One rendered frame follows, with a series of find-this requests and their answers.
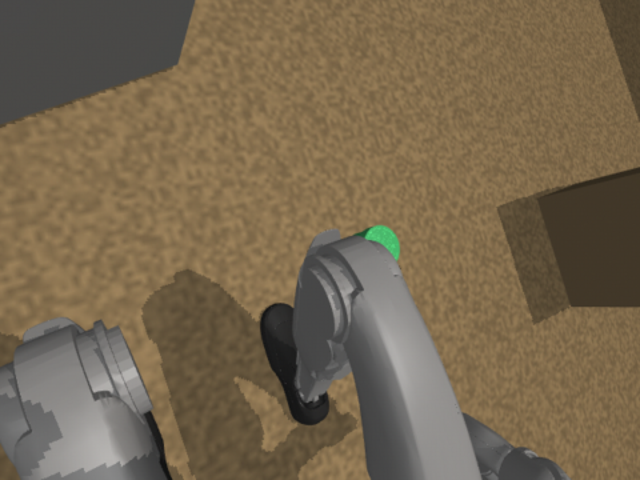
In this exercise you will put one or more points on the right robot arm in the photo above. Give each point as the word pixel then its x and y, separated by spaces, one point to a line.
pixel 523 464

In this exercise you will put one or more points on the right robot foot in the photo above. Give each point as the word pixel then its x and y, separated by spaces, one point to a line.
pixel 281 351

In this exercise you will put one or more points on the left robot foot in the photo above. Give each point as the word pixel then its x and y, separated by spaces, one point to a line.
pixel 159 442

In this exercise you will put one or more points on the right robot hand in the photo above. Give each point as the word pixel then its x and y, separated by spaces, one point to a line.
pixel 489 447

